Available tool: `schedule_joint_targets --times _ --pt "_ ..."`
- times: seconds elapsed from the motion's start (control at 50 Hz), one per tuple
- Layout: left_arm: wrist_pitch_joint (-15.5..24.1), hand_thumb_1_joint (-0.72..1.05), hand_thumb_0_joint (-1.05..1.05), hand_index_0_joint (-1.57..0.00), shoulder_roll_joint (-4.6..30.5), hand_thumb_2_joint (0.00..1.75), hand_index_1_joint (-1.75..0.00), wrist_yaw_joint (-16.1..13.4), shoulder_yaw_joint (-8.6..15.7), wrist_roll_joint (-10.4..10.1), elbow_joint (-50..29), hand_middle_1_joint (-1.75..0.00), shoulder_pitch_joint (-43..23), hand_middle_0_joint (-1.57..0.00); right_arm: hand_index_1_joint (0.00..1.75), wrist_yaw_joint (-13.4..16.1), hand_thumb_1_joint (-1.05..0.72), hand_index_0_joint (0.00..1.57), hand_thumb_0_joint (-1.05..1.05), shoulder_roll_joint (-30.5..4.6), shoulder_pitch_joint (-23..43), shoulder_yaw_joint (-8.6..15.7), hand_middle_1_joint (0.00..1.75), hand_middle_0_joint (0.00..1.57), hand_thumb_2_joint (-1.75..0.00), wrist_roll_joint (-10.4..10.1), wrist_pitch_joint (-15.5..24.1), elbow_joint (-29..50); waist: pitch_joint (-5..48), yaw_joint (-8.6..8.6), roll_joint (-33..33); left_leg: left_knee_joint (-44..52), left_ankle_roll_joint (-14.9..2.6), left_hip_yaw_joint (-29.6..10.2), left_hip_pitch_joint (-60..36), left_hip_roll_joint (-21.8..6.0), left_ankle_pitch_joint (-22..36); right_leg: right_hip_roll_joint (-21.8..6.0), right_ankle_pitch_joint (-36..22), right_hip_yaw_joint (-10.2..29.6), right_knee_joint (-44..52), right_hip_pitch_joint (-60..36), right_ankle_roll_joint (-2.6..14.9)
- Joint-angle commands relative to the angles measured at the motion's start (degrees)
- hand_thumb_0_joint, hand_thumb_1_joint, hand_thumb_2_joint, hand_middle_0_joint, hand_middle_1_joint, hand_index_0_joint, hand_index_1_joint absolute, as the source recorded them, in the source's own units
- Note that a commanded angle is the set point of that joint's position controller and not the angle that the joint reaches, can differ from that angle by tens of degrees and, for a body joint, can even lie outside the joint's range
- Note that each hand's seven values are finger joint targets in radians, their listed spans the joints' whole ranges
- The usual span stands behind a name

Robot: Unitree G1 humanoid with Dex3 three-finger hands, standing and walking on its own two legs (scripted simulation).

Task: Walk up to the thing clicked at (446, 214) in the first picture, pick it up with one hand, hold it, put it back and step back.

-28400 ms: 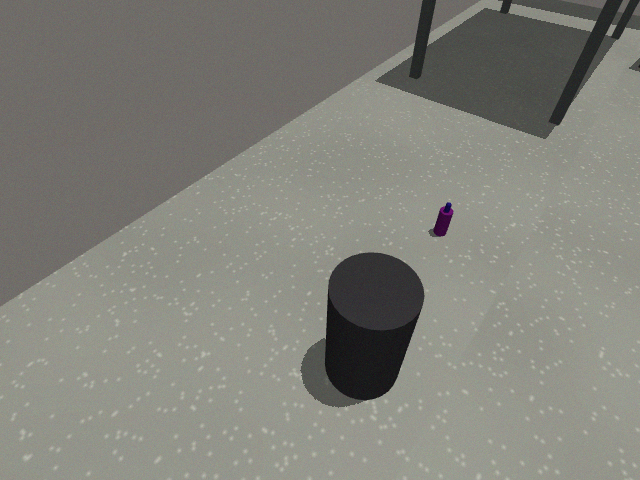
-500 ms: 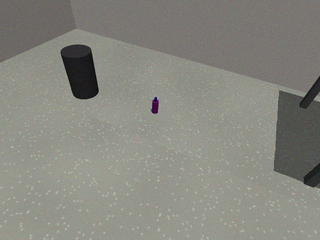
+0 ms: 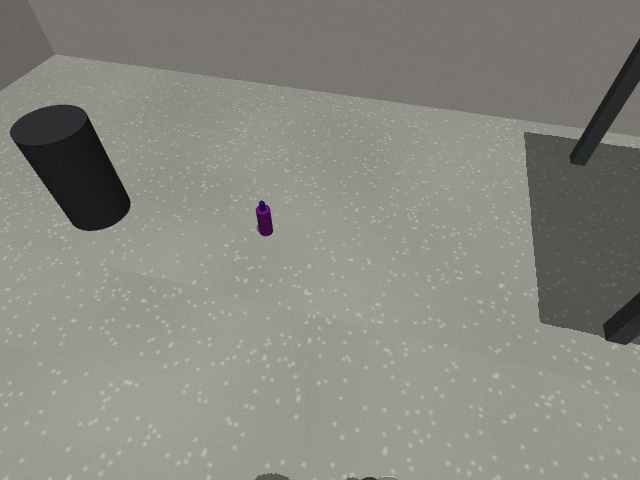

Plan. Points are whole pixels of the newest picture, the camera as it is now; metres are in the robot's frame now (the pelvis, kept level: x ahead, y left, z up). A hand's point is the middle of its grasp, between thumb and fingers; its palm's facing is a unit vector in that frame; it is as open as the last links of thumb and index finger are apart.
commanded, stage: walk up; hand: left
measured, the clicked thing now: (264, 216) +1.17 +0.20 -0.67
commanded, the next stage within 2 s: none
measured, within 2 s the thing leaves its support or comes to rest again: neither
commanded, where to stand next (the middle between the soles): +0.87 -0.02 m, yaw +2 degrees
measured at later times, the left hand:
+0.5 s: hand (137, 394) +0.30 +0.28 -0.15, palm faces +0.02 -0.93 -0.38, open 7.4 cm
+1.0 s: hand (204, 253) +0.55 +0.21 -0.11, palm faces +0.03 -0.91 -0.42, open 7.4 cm
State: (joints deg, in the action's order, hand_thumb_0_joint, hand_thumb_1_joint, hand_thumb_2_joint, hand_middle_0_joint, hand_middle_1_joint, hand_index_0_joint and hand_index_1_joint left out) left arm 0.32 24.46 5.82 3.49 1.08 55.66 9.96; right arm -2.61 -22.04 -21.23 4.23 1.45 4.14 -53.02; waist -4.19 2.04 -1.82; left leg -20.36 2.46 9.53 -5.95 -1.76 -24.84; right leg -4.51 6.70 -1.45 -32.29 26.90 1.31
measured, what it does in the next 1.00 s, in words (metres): walks ahead: left foot, then right foot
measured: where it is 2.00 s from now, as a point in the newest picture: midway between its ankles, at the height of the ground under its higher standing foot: (327, 307)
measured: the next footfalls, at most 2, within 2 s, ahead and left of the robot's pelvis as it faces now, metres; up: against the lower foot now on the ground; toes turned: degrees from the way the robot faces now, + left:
left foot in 0.48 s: +0.42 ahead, +0.12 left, +0.00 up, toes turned +5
right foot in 0.90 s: +0.60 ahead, -0.18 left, +0.00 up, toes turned -4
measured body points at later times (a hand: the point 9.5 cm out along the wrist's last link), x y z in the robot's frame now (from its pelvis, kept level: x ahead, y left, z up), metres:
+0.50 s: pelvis +0.27 -0.01 -0.01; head +0.30 +0.01 +0.44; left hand +0.30 +0.33 -0.12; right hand +0.39 -0.32 -0.10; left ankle +0.38 +0.12 -0.72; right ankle +0.14 -0.12 -0.72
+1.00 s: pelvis +0.48 -0.07 +0.00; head +0.48 -0.11 +0.44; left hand +0.55 +0.25 -0.08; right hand +0.54 -0.40 -0.14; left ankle +0.41 +0.08 -0.66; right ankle +0.56 -0.18 -0.72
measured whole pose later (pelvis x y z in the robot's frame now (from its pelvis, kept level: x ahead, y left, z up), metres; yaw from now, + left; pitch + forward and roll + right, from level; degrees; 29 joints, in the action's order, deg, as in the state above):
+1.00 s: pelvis +0.48 -0.07 +0.00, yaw +1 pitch -4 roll +1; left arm 4.7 22.6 3.3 3.6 0.7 49.2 15.6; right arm -2.1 -25.1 -18.9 3.5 0.6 1.3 -50.3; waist -3.6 -0.9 3.0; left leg -61.1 -1.6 -1.6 16.9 -2.2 -27.6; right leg -3.2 14.7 -4.1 -39.9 21.3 1.8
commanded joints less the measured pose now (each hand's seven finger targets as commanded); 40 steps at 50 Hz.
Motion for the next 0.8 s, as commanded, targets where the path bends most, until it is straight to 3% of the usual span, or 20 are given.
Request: schedule_joint_targets --times 0.0,0.02,0.04,0.06,0.1,0.14,0.22,0.28,0.36,0.4,0.44,0.46,0.48,0.5,0.52,0.58,0.62,0.66,0.72,0.78 --pt "3.5 0.90 0.00 -0.20 12.4 0.90 -0.30 -1.9 4.5 -0.1 -3.0 -0.30 8.5 -0.20 0.30 1.6 -0.90 0.20 0.00 -13.4 -0.4 3.0 0.30 0.20 -0.90 -0.3 0.7 6.4 12.3 -7.16 -2.3 -24.7 -8.04 -2.6 11.7 -8.0 33.3 3.1 2.4 -3.2 4.0 -28.7 3.17" --pt "3.8 0.90 0.00 -0.20 17.6 0.90 -0.30 -2.8 6.4 0.1 -2.5 -0.30 15.0 -0.20 0.30 1.4 -0.90 0.20 0.00 -10.1 -3.1 1.7 0.30 0.20 -0.90 -1.5 0.8 7.7 18.2 -9.39 -14.0 -39.4 -5.74 -1.8 26.4 -1.3 17.1 -8.3 13.7 17.8 7.2 -42.4 6.61" --pt "3.8 0.90 0.00 -0.20 20.9 0.90 -0.30 -3.1 7.1 -0.7 -2.5 -0.30 17.3 -0.20 0.30 1.6 -0.90 0.20 0.00 -12.4 -2.1 2.1 0.30 0.20 -0.90 -2.2 0.7 7.9 17.5 -10.34 -17.6 -46.7 -4.33 -5.8 39.9 4.8 -3.5 -18.2 6.9 40.2 13.3 -49.5 14.16" --pt "3.7 0.90 0.00 -0.20 20.1 0.90 -0.30 -3.4 7.0 -1.6 -4.0 -0.30 14.2 -0.20 0.30 2.1 -0.90 0.20 0.00 -15.6 0.8 2.6 0.30 0.20 -0.90 -1.5 0.7 7.2 14.8 -10.09 -11.4 -50.7 -4.32 -10.0 40.7 0.1 -5.6 -20.4 2.1 40.3 13.2 -44.5 16.89" --pt "3.7 0.90 0.00 -0.20 15.6 0.90 -0.30 -4.4 5.5 -2.4 -6.0 -0.30 8.8 -0.20 0.30 2.0 -0.90 0.20 0.00 -13.6 2.8 2.3 0.30 0.20 -0.90 -2.4 0.7 5.8 9.4 -7.07 -3.2 -53.1 -4.66 -15.9 38.2 -2.0 0.6 -14.5 -12.8 21.7 11.4 -33.6 13.05" --pt "4.3 0.90 0.00 -0.20 12.9 0.90 -0.30 -4.6 4.3 -1.9 -7.3 -0.30 5.3 -0.20 0.30 1.5 -0.90 0.20 0.00 -11.0 1.4 1.7 0.30 0.20 -0.90 -2.2 0.1 5.8 4.6 -3.98 -4.2 -47.4 -4.97 -14.0 33.7 -2.5 3.8 -10.1 -15.5 12.2 12.3 -22.1 10.76" --pt "5.8 0.90 0.00 -0.20 12.2 0.90 -0.30 -4.1 3.8 -1.3 -9.3 -0.30 4.3 -0.20 0.30 -0.1 -0.90 0.20 0.00 -10.7 2.7 2.4 0.30 0.20 -0.90 -1.1 -0.7 6.4 0.1 -2.44 -4.5 -39.7 -2.62 -12.6 36.6 -2.3 11.6 -8.3 -12.2 6.2 16.5 -17.8 11.33" --pt "6.1 0.90 0.00 -0.20 12.9 0.90 -0.30 -3.9 4.0 -0.7 -10.4 -0.30 4.6 -0.20 0.30 -0.9 -0.90 0.20 0.00 -10.8 7.5 2.3 0.30 0.20 -0.90 -0.8 -0.6 8.1 -1.5 -3.59 -5.1 -27.6 -1.33 -9.8 37.2 -3.5 14.0 -7.6 -7.0 3.9 18.3 -16.8 10.37" --pt "5.8 0.90 0.00 -0.20 13.2 0.90 -0.30 -3.5 3.8 -0.3 -11.0 -0.30 5.2 -0.20 0.30 -1.8 -0.90 0.20 0.00 -10.2 12.3 2.4 0.30 0.20 -0.90 -0.5 0.7 9.1 -0.2 -5.30 -5.5 -13.7 -2.62 -7.4 28.9 -3.6 21.5 -7.6 -6.4 2.3 14.8 -17.0 8.89" --pt "5.5 0.90 0.00 -0.20 14.4 0.90 -0.30 -3.6 3.9 -0.4 -11.3 -0.30 5.0 -0.20 0.30 -1.6 -0.90 0.20 0.00 -11.0 9.9 3.2 0.30 0.20 -0.90 -0.1 0.9 8.5 1.9 -3.51 -4.6 -12.4 -4.36 -7.1 23.3 -3.3 20.7 -9.6 -4.1 4.0 12.1 -16.5 8.79" --pt "5.1 0.90 0.00 -0.20 13.3 0.90 -0.30 -3.9 3.3 -0.6 -12.1 -0.30 4.6 -0.20 0.30 -1.0 -0.90 0.20 0.00 -13.7 0.6 4.4 0.30 0.20 -0.90 0.8 1.1 5.8 7.2 1.55 2.7 -10.5 -6.37 -6.2 10.4 -0.7 18.0 -6.6 -11.7 1.5 -2.5 -14.2 6.99" --pt "4.9 0.90 0.00 -0.20 10.3 0.90 -0.30 -4.2 2.2 -1.0 -12.2 -0.30 7.4 -0.20 0.30 -0.2 -0.90 0.20 0.00 -16.5 -5.4 5.4 0.30 0.20 -0.90 1.6 1.5 4.4 10.4 4.17 10.4 -8.1 -8.65 -9.7 2.3 -2.5 12.0 -2.4 -9.0 -1.8 -17.1 -8.3 5.25" --pt "4.6 0.90 0.00 -0.20 6.0 0.90 -0.30 -4.2 1.2 -1.6 -12.4 -0.30 11.0 -0.20 0.30 0.4 -0.90 0.20 0.00 -20.3 -8.2 6.5 0.30 0.20 -0.90 2.2 1.6 5.2 13.1 3.99 22.0 -4.9 -12.59 -31.1 -5.9 -15.2 8.6 5.2 13.6 -2.4 -31.4 3.9 2.32" --pt "3.9 0.90 0.00 -0.20 10.5 0.90 -0.30 -4.9 2.2 -2.1 -11.7 -0.30 13.1 -0.20 0.30 0.6 -0.90 0.20 0.00 -21.6 -6.4 6.4 0.30 0.20 -0.90 0.4 1.7 7.0 14.6 3.14 16.0 2.7 -18.79 -50.0 -8.9 -23.2 6.5 8.6 25.2 2.6 -37.6 10.5 2.09" --pt "3.8 0.90 0.00 -0.20 13.3 0.90 -0.30 -5.4 2.3 -1.4 -10.6 -0.30 9.9 -0.20 0.30 0.7 -0.90 0.20 0.00 -21.0 -4.2 6.7 0.30 0.20 -0.90 -0.9 1.5 7.1 11.5 3.06 11.7 3.1 -21.04 -50.1 -5.7 -24.4 6.8 4.6 24.2 6.4 -41.3 12.5 2.78" --pt "4.2 0.90 0.00 -0.20 12.0 0.90 -0.30 -4.6 2.2 -1.9 -9.7 -0.30 8.9 -0.20 0.30 1.7 -0.90 0.20 0.00 -15.5 0.8 3.5 0.30 0.20 -0.90 -1.9 1.8 8.6 4.2 -0.20 6.2 1.7 -14.80 -25.2 8.5 -16.5 31.2 1.7 15.9 8.9 -36.8 5.8 1.63" --pt "3.5 0.90 0.00 -0.20 10.7 0.90 -0.30 -3.9 2.1 -2.0 -9.0 -0.30 11.2 -0.20 0.30 1.6 -0.90 0.20 0.00 -14.7 2.9 3.0 0.30 0.20 -0.90 -2.0 2.3 8.7 2.8 -2.55 8.6 2.1 -13.60 -17.3 15.8 -13.6 33.3 0.5 13.9 6.2 -31.8 0.2 0.42" --pt "3.2 0.90 0.00 -0.20 10.0 0.90 -0.30 -2.9 2.0 -1.7 -9.5 -0.30 10.8 -0.20 0.30 1.6 -0.90 0.20 0.00 -14.7 3.1 3.0 0.30 0.20 -0.90 -1.6 2.3 9.4 3.0 -2.10 10.8 2.4 -13.44 -13.4 14.0 -11.4 31.2 0.1 11.1 3.5 -24.7 0.9 -0.69" --pt "3.4 0.90 0.00 -0.20 9.3 0.90 -0.30 -2.1 2.1 -0.9 -11.4 -0.30 6.2 -0.20 0.30 1.3 -0.90 0.20 0.00 -16.1 2.8 3.5 0.30 0.20 -0.90 -1.3 2.5 10.3 1.0 -1.21 12.2 3.1 -16.15 -13.0 14.0 -13.4 28.1 -2.1 9.5 1.7 -13.6 1.8 -1.65" --pt "3.9 0.90 0.00 -0.20 9.3 0.90 -0.30 -1.7 3.0 -0.7 -10.9 -0.30 5.4 -0.20 0.30 0.7 -0.90 0.20 0.00 -16.6 5.3 3.5 0.30 0.20 -0.90 -1.1 2.1 10.9 0.8 -1.92 12.8 1.5 -14.03 -11.6 19.8 -11.6 19.1 -0.5 3.8 -0.5 -5.2 -6.2 -0.70"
